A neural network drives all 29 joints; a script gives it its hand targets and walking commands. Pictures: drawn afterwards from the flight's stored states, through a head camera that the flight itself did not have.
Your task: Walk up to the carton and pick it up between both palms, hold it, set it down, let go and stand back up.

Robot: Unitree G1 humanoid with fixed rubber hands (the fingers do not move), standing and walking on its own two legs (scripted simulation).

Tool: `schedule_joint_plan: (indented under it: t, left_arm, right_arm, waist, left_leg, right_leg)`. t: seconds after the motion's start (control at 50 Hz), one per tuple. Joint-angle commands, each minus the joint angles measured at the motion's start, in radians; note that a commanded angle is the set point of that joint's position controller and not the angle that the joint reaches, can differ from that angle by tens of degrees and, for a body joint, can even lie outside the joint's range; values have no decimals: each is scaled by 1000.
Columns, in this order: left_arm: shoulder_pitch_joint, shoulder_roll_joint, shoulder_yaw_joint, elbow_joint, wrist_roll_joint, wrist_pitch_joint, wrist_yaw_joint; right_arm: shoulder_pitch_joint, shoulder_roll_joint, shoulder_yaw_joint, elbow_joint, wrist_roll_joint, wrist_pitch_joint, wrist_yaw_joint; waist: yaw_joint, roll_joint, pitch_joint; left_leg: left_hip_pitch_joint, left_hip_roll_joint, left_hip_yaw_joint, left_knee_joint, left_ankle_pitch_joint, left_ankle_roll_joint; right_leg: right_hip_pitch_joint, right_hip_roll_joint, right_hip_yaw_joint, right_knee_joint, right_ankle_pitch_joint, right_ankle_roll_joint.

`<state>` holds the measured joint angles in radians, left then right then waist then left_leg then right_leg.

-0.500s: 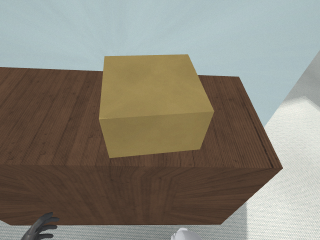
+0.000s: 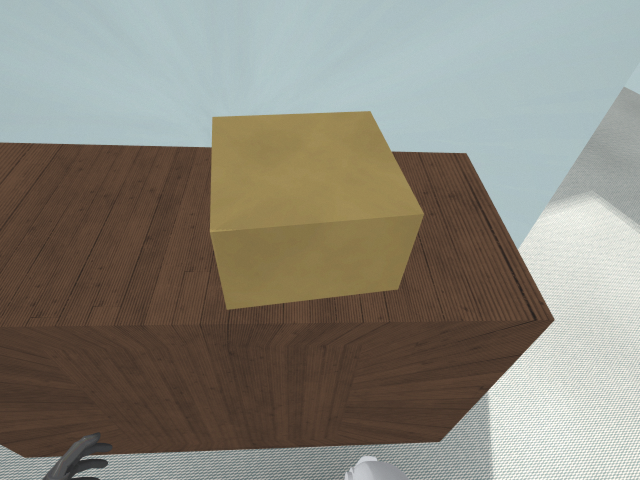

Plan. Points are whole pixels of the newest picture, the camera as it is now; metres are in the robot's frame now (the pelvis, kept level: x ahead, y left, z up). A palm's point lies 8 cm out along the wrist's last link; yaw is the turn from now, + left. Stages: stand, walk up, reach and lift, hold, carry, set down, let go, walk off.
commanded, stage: walk up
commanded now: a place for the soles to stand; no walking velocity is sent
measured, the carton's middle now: (304, 202) +0.55 +0.05 +0.03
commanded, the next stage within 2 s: none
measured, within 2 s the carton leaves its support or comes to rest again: neither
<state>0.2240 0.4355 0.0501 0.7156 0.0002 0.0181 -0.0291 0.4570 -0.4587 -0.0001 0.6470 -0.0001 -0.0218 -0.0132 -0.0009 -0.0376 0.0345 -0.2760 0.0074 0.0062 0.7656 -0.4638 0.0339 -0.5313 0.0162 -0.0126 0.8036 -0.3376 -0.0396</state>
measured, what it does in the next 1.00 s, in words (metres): steps on the spot: right foot, then left foot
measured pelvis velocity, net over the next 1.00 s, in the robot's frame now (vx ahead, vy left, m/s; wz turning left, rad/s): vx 0.07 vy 0.02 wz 0.03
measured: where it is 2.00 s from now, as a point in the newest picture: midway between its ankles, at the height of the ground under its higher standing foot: outside the picture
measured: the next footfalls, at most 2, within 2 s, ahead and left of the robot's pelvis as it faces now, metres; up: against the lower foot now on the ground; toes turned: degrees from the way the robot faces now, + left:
right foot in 0.22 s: +0.12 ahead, -0.11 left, +0.00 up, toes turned +0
left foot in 0.48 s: +0.16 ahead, +0.15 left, +0.00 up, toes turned +2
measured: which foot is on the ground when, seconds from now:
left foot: down 0.00-0.24, up 0.26-0.46, down 0.48-1.00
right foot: up 0.00-0.20, down 0.22-1.00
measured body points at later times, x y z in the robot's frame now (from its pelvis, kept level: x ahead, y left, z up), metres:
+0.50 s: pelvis +0.05 +0.02 +0.00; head +0.06 +0.02 +0.45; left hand +0.16 +0.35 -0.08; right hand +0.13 -0.30 -0.08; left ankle +0.12 +0.14 -0.71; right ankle +0.06 -0.12 -0.71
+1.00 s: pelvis +0.07 +0.02 +0.00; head +0.09 +0.03 +0.45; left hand +0.17 +0.35 -0.09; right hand +0.18 -0.29 -0.08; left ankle +0.12 +0.14 -0.71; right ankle +0.08 -0.11 -0.71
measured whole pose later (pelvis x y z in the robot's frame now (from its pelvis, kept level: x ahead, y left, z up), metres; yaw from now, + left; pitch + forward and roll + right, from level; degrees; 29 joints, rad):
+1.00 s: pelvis +0.07 +0.02 +0.00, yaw +2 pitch +0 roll -1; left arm 0.25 0.44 0.05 0.74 0.00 -0.02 -0.02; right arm 0.34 -0.44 0.00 0.65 0.00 -0.07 -0.01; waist 0.00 0.00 0.05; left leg -0.44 0.02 -0.01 0.76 -0.32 0.00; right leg -0.35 -0.02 -0.02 0.74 -0.39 0.01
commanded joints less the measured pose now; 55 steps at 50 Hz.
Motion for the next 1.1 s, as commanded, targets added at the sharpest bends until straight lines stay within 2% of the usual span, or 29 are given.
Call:
schedule_joint_plan:
  t: [0.0,0.02,0.04,0.06,0.12,0.14,0.16,0.18,0.2,0.22,0.24,0.26,0.34,0.36,0.4,0.42,0.44,0.46,0.48,0.5,0.52,0.58,0.6,0.66,0.68,0.74,0.92,0.98,1.08]
  left_arm:
    - [-46,216,70,-43,36,-25,-2]
    - [-2,213,81,-31,39,-27,-12]
    - [4,202,78,-35,39,-28,-19]
    - [3,192,76,-41,37,-32,-21]
    - [-58,161,69,-84,30,-45,-18]
    - [-45,163,67,-71,33,-52,-14]
    - [6,167,68,-60,36,-64,-10]
    - [87,180,77,-26,36,-81,3]
    - [137,225,84,-17,49,-93,11]
    - [206,307,109,-27,55,-102,25]
    - [186,315,111,-30,31,-99,21]
    - [176,284,102,-44,30,-98,18]
    - [114,252,76,-40,22,-85,19]
    - [92,223,70,-49,18,-83,17]
    - [11,211,50,-64,9,-70,18]
    - [-37,186,40,-66,5,-60,16]
    - [-30,143,33,-70,-1,-50,17]
    - [-36,100,24,-73,-4,-40,18]
    - [18,88,18,-64,-12,-31,21]
    - [29,158,31,-30,-5,-16,26]
    - [47,168,38,-21,-3,-16,18]
    - [92,161,41,15,16,-35,8]
    - [90,171,51,14,22,-37,9]
    - [22,212,51,-3,36,-55,19]
    - [-28,208,50,-3,37,-55,14]
    - [-35,185,39,5,31,-52,9]
    - [-34,169,33,0,20,-51,17]
    - [-44,182,35,8,18,-48,17]
    - [-38,170,32,8,23,-41,18]
  right_arm:
    - [-136,-300,-115,-22,-52,-53,-25]
    - [-106,-280,-114,-31,-52,-56,-22]
    - [-59,-277,-115,-27,-52,-57,-17]
    - [-8,-272,-117,-27,-49,-59,-13]
    - [22,-283,-123,-27,-51,-50,-2]
    - [30,-282,-124,-19,-43,-45,3]
    - [0,-282,-116,-31,-40,-40,6]
    - [6,-216,-105,-28,-40,-31,8]
    - [24,-153,-85,-34,-38,-37,3]
    - [4,-99,-67,-62,-21,-48,3]
    - [-39,-174,-88,-68,-26,-40,-6]
    - [-65,-216,-95,-63,-30,-46,-9]
    - [-24,-177,-94,-29,-16,-72,6]
    - [-11,-151,-88,-19,-13,-72,9]
    - [32,-139,-88,20,-6,-71,5]
    - [66,-142,-89,49,-7,-78,-1]
    - [84,-167,-99,60,-21,-82,-11]
    - [70,-205,-103,52,-35,-85,-23]
    - [-11,-266,-108,14,-38,-91,-28]
    - [-61,-302,-105,6,-28,-88,-28]
    - [-120,-288,-95,-6,-34,-85,-24]
    - [-181,-224,-76,-11,-36,-57,-13]
    - [-166,-217,-74,-17,-37,-52,-8]
    - [-167,-176,-69,-4,-29,-45,2]
    - [-149,-175,-69,4,-23,-45,3]
    - [-167,-187,-71,18,-27,-52,5]
    - [-152,-192,-62,32,-21,-69,-10]
    - [-161,-176,-55,29,-12,-65,-11]
    - [-189,-194,-61,40,-21,-61,-8]
  waist:
    - [21,169,231]
    - [31,200,192]
    - [2,248,151]
    - [-7,228,121]
    - [-45,307,99]
    - [-52,288,105]
    - [-3,292,65]
    - [25,165,24]
    - [45,84,-43]
    - [78,-125,-107]
    - [80,-100,-24]
    - [77,-37,5]
    - [40,-149,22]
    - [26,-126,25]
    - [-13,-108,2]
    - [-44,-120,2]
    - [-48,-71,0]
    - [-36,21,9]
    - [11,133,14]
    - [7,129,28]
    - [21,179,58]
    - [43,202,78]
    - [36,196,57]
    - [11,100,36]
    - [-1,60,56]
    - [-3,92,29]
    - [22,16,-48]
    - [14,23,-41]
    - [23,45,-28]
  left_leg:
    - [-296,298,-504,-610,-396,201]
    - [-255,220,-397,-539,-267,180]
    - [-212,196,-336,-495,-195,179]
    - [-128,178,-327,-465,-127,176]
    - [31,199,-307,-376,12,196]
    - [15,191,-305,-352,49,195]
    - [-55,198,-266,-274,83,186]
    - [-135,142,-198,-129,127,147]
    - [-211,105,-116,70,241,108]
    - [-432,-18,-40,241,115,30]
    - [-524,4,-48,313,-97,10]
    - [-514,12,-100,326,-101,21]
    - [-315,62,3,109,-101,7]
    - [-257,55,27,75,-48,4]
    - [-23,31,57,-99,176,9]
    - [63,9,66,-184,311,7]
    - [109,9,29,-241,326,9]
    - [89,118,-189,-308,332,35]
    - [46,317,-512,-401,333,101]
    - [-90,369,-573,-420,141,181]
    - [-188,343,-522,-416,71,221]
    - [-328,190,-306,-361,-131,123]
    - [-311,166,-290,-331,-158,106]
    - [-268,78,-191,-241,-149,40]
    - [-237,58,-173,-249,-169,28]
    - [-144,80,-190,-268,-131,49]
    - [-116,122,-199,-162,377,68]
    - [-111,99,-154,-165,352,49]
    - [-144,125,-221,-220,230,62]
  right_leg:
    - [-95,-69,66,207,33,27]
    - [-37,-44,24,209,28,32]
    - [-6,-38,-9,180,-3,34]
    - [-27,-25,-32,154,-28,30]
    - [-45,-29,-40,-60,-171,30]
    - [-4,-3,-68,-113,-184,28]
    - [164,-4,-60,-233,-102,8]
    - [345,37,-42,-344,-71,2]
    - [514,-54,92,-363,-12,-13]
    - [671,-283,475,-418,-65,-122]
    - [615,-423,643,-453,-77,-239]
    - [548,-427,628,-439,6,-268]
    - [368,-303,294,-349,452,-227]
    - [328,-285,222,-331,510,-213]
    - [157,-221,112,-237,480,-167]
    - [96,-174,72,-163,391,-124]
    - [63,-132,54,-79,253,-91]
    - [23,-75,12,27,111,-42]
    - [-25,-16,15,90,-163,10]
    - [48,-51,70,123,-275,16]
    - [113,-67,64,116,-272,15]
    - [254,-45,7,-82,-122,-10]
    - [268,-40,11,-154,-114,-17]
    - [183,-135,190,-308,-282,-49]
    - [130,-131,192,-336,-364,-52]
    - [93,-105,139,-290,-282,-34]
    - [234,-106,91,-179,93,-34]
    - [229,-129,113,-201,87,-42]
    - [223,-101,76,-189,-26,-32]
